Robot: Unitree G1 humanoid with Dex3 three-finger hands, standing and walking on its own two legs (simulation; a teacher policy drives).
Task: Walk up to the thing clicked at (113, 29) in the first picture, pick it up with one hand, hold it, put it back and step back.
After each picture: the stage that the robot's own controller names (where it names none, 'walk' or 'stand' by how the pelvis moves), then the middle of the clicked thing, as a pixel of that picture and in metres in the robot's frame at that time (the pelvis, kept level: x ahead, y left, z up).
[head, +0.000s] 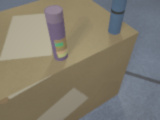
stand; (117, 11) +0.76 -0.16 +0.06
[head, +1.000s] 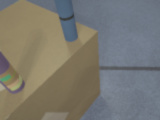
walk; (66, 16) +0.65 +0.13 +0.08
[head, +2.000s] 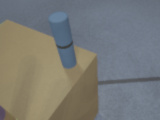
stand; (64, 43) +0.51 +0.11 +0.06
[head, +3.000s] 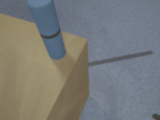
stand; (50, 31) +0.46 +0.18 +0.09
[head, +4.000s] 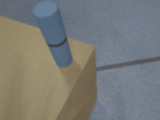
stand; (56, 39) +0.43 +0.17 +0.09
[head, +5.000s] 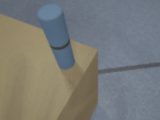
stand; (59, 42) +0.42 +0.16 +0.09
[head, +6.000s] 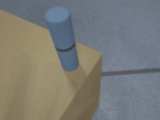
stand; (65, 44) +0.42 +0.14 +0.08
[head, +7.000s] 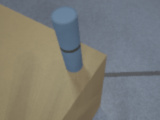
stand; (70, 45) +0.42 +0.12 +0.08
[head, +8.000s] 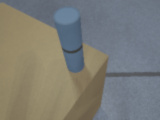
stand; (72, 45) +0.42 +0.12 +0.08
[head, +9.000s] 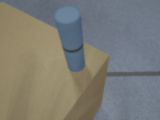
stand; (72, 44) +0.42 +0.12 +0.08
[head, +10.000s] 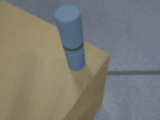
stand; (73, 43) +0.42 +0.12 +0.08
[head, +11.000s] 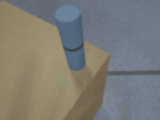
stand; (73, 43) +0.42 +0.11 +0.08
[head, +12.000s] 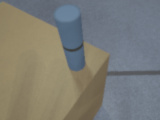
stand; (72, 43) +0.42 +0.11 +0.08
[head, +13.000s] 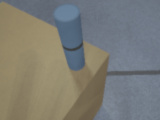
stand; (72, 43) +0.42 +0.12 +0.08
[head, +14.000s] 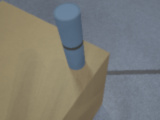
stand; (72, 42) +0.42 +0.12 +0.08
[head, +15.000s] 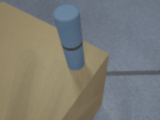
stand; (72, 43) +0.42 +0.12 +0.08
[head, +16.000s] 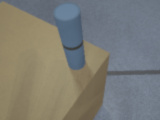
stand; (72, 42) +0.42 +0.11 +0.08
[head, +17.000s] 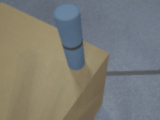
stand; (72, 42) +0.42 +0.12 +0.08
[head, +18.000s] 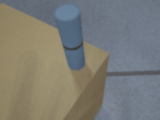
stand; (72, 42) +0.43 +0.12 +0.08
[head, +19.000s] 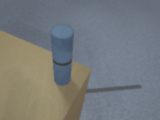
stand; (62, 59) +0.41 +0.11 +0.06
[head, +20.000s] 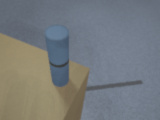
stand; (59, 60) +0.40 +0.12 +0.06
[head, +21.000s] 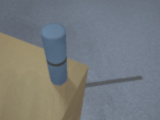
stand; (56, 58) +0.40 +0.12 +0.06
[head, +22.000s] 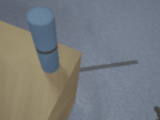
rise first; (46, 45) +0.41 +0.16 +0.06
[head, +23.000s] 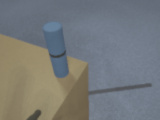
rise first; (57, 52) +0.48 +0.15 +0.06
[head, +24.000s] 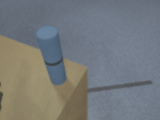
go down; (53, 59) +0.42 +0.15 +0.06
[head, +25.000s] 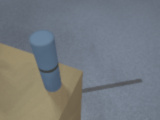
go down; (48, 65) +0.39 +0.14 +0.06
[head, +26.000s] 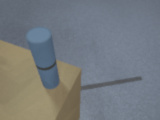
approach; (46, 62) +0.40 +0.14 +0.06
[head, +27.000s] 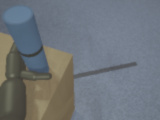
close; (31, 48) +0.41 +0.16 +0.11
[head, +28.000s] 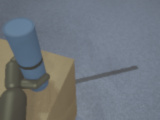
lift; (30, 61) +0.37 +0.17 +0.11
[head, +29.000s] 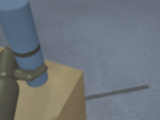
lift; (27, 49) +0.32 +0.17 +0.23
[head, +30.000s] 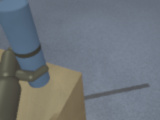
hold; (28, 50) +0.33 +0.16 +0.22
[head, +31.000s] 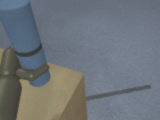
hold; (29, 48) +0.33 +0.16 +0.23
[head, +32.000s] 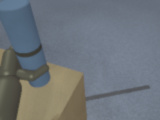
crouch; (29, 49) +0.33 +0.16 +0.22
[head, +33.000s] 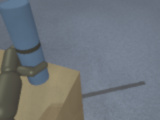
crouch; (28, 47) +0.36 +0.17 +0.20
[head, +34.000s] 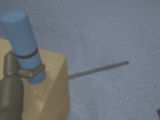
lower; (27, 52) +0.42 +0.17 +0.09
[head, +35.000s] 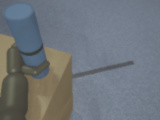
lower; (31, 47) +0.41 +0.16 +0.11
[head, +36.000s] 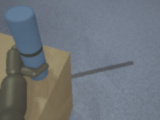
lower; (31, 49) +0.41 +0.16 +0.11
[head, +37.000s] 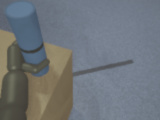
lower; (32, 45) +0.42 +0.16 +0.11
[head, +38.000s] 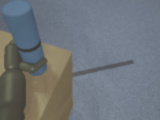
rest; (29, 44) +0.42 +0.16 +0.11
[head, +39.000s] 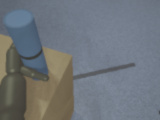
withdraw; (31, 51) +0.41 +0.16 +0.10
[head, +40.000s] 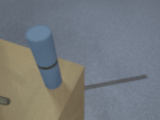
sink last; (47, 61) +0.39 +0.15 +0.08
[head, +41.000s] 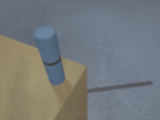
stand; (51, 59) +0.42 +0.16 +0.06
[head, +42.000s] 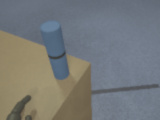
stand; (56, 53) +0.46 +0.15 +0.08
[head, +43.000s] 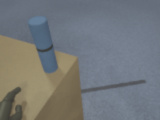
stand; (44, 47) +0.51 +0.17 +0.09
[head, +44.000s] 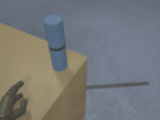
stand; (57, 46) +0.51 +0.13 +0.06
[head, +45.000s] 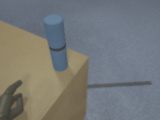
stand; (57, 46) +0.50 +0.13 +0.06
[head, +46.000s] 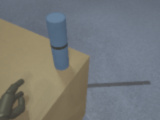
stand; (59, 44) +0.51 +0.12 +0.06
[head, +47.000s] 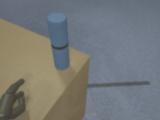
stand; (59, 44) +0.51 +0.12 +0.06
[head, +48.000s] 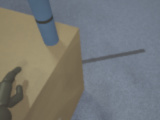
walk; (44, 18) +0.58 +0.13 +0.08
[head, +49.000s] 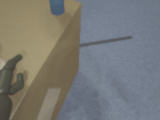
walk; out of the picture +0.76 +0.10 +0.09
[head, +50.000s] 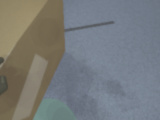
walk; out of the picture +0.98 +0.20 +0.08
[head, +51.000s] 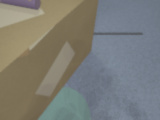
stand; out of the picture +1.14 +0.07 +0.07
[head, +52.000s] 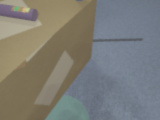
stand; out of the picture +1.10 +0.06 +0.05
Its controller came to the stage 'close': yes
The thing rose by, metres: 0.21
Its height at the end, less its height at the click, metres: +0.00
